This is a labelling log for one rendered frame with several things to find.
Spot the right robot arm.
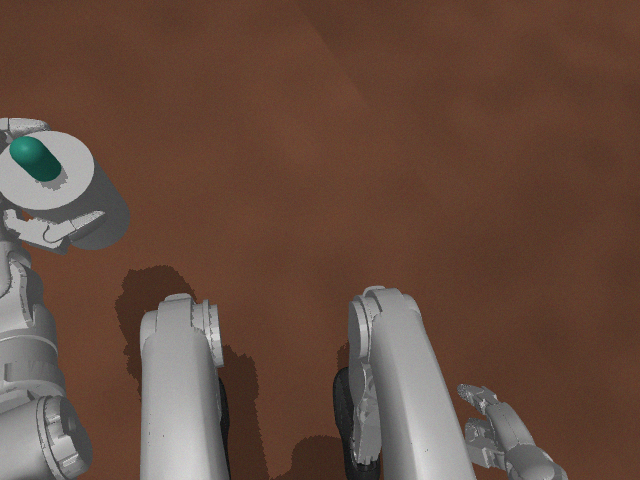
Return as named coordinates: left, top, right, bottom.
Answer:
left=504, top=444, right=568, bottom=480

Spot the left robot hand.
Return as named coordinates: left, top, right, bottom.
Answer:
left=0, top=118, right=108, bottom=255

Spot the bottle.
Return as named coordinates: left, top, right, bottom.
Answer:
left=0, top=131, right=130, bottom=250

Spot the right robot hand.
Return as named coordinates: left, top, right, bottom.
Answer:
left=457, top=384, right=536, bottom=471

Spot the left robot arm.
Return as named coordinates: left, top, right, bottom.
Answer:
left=0, top=240, right=93, bottom=480

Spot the right robot foot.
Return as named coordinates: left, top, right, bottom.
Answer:
left=333, top=367, right=381, bottom=480

